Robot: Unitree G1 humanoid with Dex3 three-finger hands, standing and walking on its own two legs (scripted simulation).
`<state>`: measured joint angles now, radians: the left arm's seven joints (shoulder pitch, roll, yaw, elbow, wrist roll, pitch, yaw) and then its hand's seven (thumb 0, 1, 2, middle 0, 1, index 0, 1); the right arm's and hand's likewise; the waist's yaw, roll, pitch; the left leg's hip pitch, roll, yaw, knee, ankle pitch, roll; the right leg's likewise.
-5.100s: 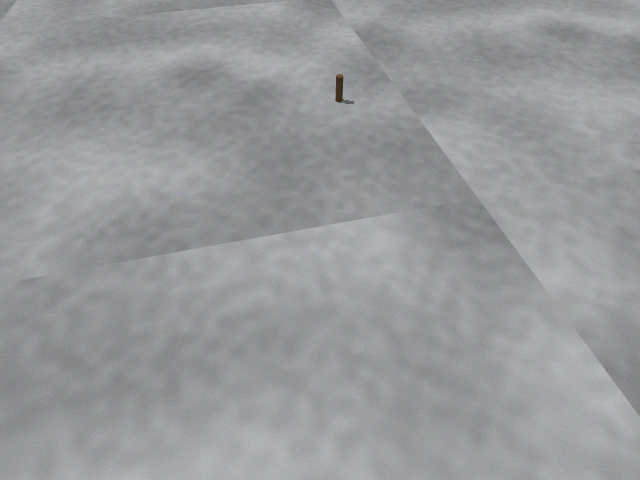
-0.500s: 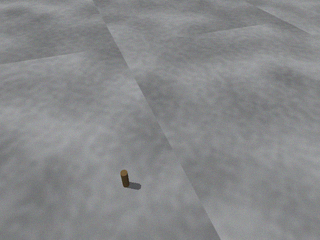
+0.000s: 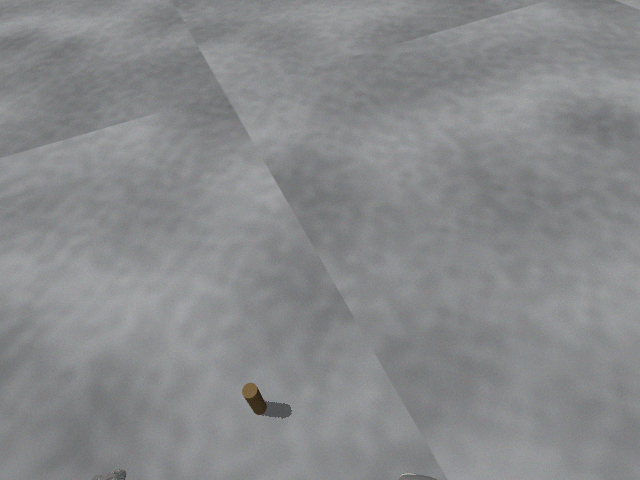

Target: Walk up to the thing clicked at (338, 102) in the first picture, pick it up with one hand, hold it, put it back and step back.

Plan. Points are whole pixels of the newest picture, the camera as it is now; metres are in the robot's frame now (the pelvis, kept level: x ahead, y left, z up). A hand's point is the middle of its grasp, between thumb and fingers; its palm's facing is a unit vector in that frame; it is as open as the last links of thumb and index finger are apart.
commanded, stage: walk up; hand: left
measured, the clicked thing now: (255, 399) +0.45 +0.24 -0.68
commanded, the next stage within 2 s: stand in 1.52 s
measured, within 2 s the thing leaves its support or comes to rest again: neither
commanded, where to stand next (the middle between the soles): +0.10 +0.02 m, yaw +2 degrees
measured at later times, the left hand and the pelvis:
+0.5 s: hand out of the picture +0.11 +0.28 -0.16, palm faces +0.01 -0.95 -0.32, open 7.4 cm; pelvis +0.05 +0.02 +0.00, yaw +2 degrees
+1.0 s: hand out of the picture +0.14 +0.28 -0.14, palm faces +0.03 -0.95 -0.32, open 7.4 cm; pelvis +0.06 +0.02 +0.02, yaw +2 degrees
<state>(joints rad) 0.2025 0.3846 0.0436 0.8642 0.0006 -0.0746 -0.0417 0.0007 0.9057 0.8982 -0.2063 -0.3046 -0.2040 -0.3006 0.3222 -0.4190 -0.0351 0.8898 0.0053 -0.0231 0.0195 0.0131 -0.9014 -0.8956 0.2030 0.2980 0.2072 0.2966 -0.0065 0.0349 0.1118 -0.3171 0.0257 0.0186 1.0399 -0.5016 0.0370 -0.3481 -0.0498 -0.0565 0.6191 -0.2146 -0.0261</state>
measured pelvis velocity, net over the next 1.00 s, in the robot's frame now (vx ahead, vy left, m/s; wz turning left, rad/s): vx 0.06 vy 0.02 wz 0.03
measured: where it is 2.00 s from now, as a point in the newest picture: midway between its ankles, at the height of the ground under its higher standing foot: outside the picture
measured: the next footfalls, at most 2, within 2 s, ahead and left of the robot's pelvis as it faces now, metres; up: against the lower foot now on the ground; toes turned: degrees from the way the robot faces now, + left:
left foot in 0.20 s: +0.15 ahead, +0.15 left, +0.00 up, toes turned +2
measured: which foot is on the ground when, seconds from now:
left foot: up 0.00-0.18, down 0.20-1.00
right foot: down 0.00-1.00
